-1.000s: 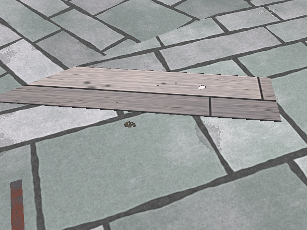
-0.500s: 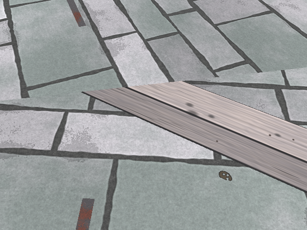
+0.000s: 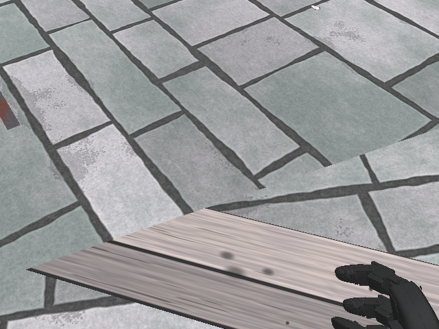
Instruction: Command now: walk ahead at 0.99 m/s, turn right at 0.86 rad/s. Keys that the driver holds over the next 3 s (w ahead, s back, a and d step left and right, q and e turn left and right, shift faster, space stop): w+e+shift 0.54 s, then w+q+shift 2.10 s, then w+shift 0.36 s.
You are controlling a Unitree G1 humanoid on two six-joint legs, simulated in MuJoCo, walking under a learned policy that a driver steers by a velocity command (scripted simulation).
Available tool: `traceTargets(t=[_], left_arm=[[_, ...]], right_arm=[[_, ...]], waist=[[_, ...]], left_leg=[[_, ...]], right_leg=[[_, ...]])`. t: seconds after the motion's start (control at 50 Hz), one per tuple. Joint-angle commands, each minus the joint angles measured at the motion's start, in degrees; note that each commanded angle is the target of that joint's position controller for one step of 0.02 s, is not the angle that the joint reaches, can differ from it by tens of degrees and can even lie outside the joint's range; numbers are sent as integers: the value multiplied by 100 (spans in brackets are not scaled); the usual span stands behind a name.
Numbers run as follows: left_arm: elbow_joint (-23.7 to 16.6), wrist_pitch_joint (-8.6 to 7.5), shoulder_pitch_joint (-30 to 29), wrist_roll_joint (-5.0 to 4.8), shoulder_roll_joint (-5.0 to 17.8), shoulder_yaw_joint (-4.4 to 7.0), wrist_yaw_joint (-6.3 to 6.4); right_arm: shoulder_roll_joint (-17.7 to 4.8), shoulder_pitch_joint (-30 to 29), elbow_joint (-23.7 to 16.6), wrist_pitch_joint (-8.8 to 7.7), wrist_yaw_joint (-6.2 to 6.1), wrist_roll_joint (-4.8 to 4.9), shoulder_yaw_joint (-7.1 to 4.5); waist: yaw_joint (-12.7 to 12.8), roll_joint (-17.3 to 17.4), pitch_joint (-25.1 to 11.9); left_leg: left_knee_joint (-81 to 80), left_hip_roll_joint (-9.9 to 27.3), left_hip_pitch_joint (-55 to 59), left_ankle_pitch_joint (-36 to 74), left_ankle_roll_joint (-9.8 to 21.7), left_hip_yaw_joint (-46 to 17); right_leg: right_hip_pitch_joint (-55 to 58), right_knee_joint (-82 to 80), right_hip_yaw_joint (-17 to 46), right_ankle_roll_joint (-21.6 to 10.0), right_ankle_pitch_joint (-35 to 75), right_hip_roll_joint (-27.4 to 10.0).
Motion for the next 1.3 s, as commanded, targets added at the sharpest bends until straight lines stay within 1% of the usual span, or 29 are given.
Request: traceTargets(t=[0.02,0.1,0.14,0.16,0.18,0.2,0.22,0.26,0.3,0.36,0.48,0.56,0.6,0.62,0.64,0.66,0.7,0.78,0.94,0.98,1.02,1.04,1.06,1.08,1.1,1.12,1.14,1.2,1.3], left_arm=[[-489,-169,-306,-89,978,282,-21],[-528,-129,-329,-47,1222,398,53],[-643,-169,-791,16,1539,469,19],[-817,-253,-1065,37,1127,363,16],[-1085,-253,-453,-235,44,86,50],[-1198,-156,-616,-144,436,23,74],[-1136,-64,-1265,11,761,94,68],[-1216,43,-1816,151,698,112,-105],[-1431,195,-2017,206,315,14,-243],[-1851,332,-2510,210,171,-114,-345],[-2279,335,-3588,171,218,-283,-529],[-1741,265,-2364,199,549,-156,-422],[-1016,192,-402,259,986,118,-164],[-1009,225,-675,291,1634,265,-9],[-1285,260,-643,241,1796,325,61],[-1245,244,-750,217,1497,320,119],[-1022,73,-1329,241,915,164,139],[-768,-338,-1422,111,436,13,85],[-464,-572,-822,24,561,-64,123],[-484,-458,-835,88,861,-8,287],[-612,-223,-1166,213,1184,94,421],[-757,-115,-1563,281,1303,140,431],[-759,-80,-1823,273,1173,136,331],[-1176,-253,-1768,362,18,-181,195],[-1681,-390,-1468,153,136,-269,142],[-1677,-515,-1839,233,494,-287,125],[-1647,-528,-2043,243,605,-257,102],[-1719,-166,-1997,463,442,-360,87],[-2355,-62,-3387,278,196,-516,-45]], right_arm=[[-474,-614,-454,-12,10,162,-113],[-868,-289,-369,-86,-79,169,-289],[-1371,1454,73,-150,-229,202,-549],[-1803,2836,315,-172,-356,89,-753],[-2160,2941,367,-163,-358,-199,-849],[-2054,2469,363,-74,-312,-55,-940],[-1397,1922,291,-52,-288,1,-817],[-953,1904,561,-44,-246,0,-707],[-644,2347,1006,-115,-207,102,-626],[-578,2301,1203,-265,-94,233,-620],[-1038,2446,1475,-366,-147,178,-694],[-1619,2785,1426,-161,-355,175,-800],[-1623,2449,1380,-64,-292,125,-795],[-729,2885,1188,-54,-205,41,-616],[-923,2926,714,-80,-222,359,-590],[-1217,2168,716,-126,-229,395,-639],[-998,2104,956,-61,-150,331,-595],[-610,2305,1237,335,56,244,-588],[-375,560,748,154,288,334,-472],[-634,882,851,185,295,285,-538],[-1072,2287,1214,250,237,278,-712],[-1365,3556,1576,274,165,258,-869],[-1596,4123,1732,301,56,308,-1031],[-1918,3613,1765,365,0,286,-1087],[-2143,3191,1477,391,-27,221,-1149],[-1706,2927,1304,376,-79,205,-1106],[-1367,2675,1371,368,-79,231,-1023],[-1191,2377,1349,136,-114,312,-909],[-1382,2494,1275,-23,-78,391,-1002]], waist=[[-1,-193,481],[-85,-366,-122],[-1120,-324,-1151],[-1711,32,-1905],[-1155,1791,-2665],[-1025,1920,-2518],[-1073,1015,-1431],[-979,244,-527],[-798,532,-229],[-574,490,96],[-487,170,805],[183,503,-284],[1003,413,-779],[139,-1165,-1022],[139,-1046,-2462],[276,-152,-1624],[-359,597,-39],[-884,272,528],[-470,-141,528],[-715,-533,104],[-1532,-824,-602],[-2162,-742,-1033],[-2460,-125,-969],[-1469,1538,-547],[-1176,1528,-1662],[-1210,258,-1043],[-898,-557,-299],[-305,-709,396],[-767,-117,595]], left_leg=[[-1383,-444,1519,1326,-48,815],[-2419,-827,2387,998,118,672],[-2339,-738,4306,127,280,526],[-2125,217,5728,-1530,452,-290],[-2931,2114,7163,-3070,953,-3225],[-3658,2115,6662,-4210,1192,-4500],[-3720,1681,5727,-3950,1049,-3329],[-3694,1151,4565,-1656,835,-1477],[-3795,893,4166,-623,672,-561],[-4062,872,3781,841,591,444],[-4446,439,3548,3541,223,2184],[-2090,696,4030,7641,194,2275],[989,470,2568,4235,471,2112],[3483,-359,891,-2591,462,1901],[4404,-613,-225,-2285,551,603],[4239,-428,-600,-1428,583,485],[3343,-107,-163,-954,598,375],[2133,188,481,-577,450,143],[-1189,-517,892,2025,1002,1557],[-1398,-988,1286,1525,1128,1842],[-1257,-1391,2684,580,1314,1838],[-1373,-1348,3881,33,1572,1434],[-1846,-1079,4667,-312,1878,896],[-1290,-235,5606,893,2328,-843],[-2881,619,6561,-1071,3307,-3605],[-3842,734,5884,-2100,2968,-3990],[-4013,496,4762,-2027,2544,-3382],[-4149,-206,2677,-820,2302,-2187],[-4363,-939,1854,922,1892,-1279]], right_leg=[[-1709,-1039,1386,-443,2105,-1102],[-460,26,1538,-30,3638,-1249],[-689,2181,1388,213,4116,-1067],[-1533,3895,1049,231,2767,-853],[-3357,5701,367,383,-1680,-321],[-4105,6301,-9,299,-1109,-780],[-4318,6163,-195,304,-437,-1132],[-4093,5713,-303,385,-83,-1483],[-4122,5660,-357,409,-86,-1677],[-4401,5441,-541,440,307,-1803],[-3466,3018,-1675,162,1447,-1435],[-1217,2584,-1922,-224,828,-492],[1375,1459,-660,-595,700,-852],[2435,2149,810,-609,1715,-2243],[3384,871,3220,-1366,456,-3266],[2536,-4,3058,-1069,-460,-3060],[361,-538,1722,-655,-138,-2728],[-1176,-1259,94,-165,337,-2249],[147,-1517,-1979,731,5043,-1903],[980,-648,-2118,925,7189,-2079],[1004,1323,-2084,973,8428,-2306],[393,3059,-1956,907,7977,-2361],[-596,5560,-2071,857,4610,-1652],[-3318,7658,-1512,1016,-1423,-729],[-4700,8173,-308,1040,-1499,-712],[-4889,7488,-55,895,-839,-1126],[-4539,6744,-136,866,-411,-1404],[-3628,5602,-288,1183,-510,-1809],[-2774,2705,-847,1353,1352,-1747]])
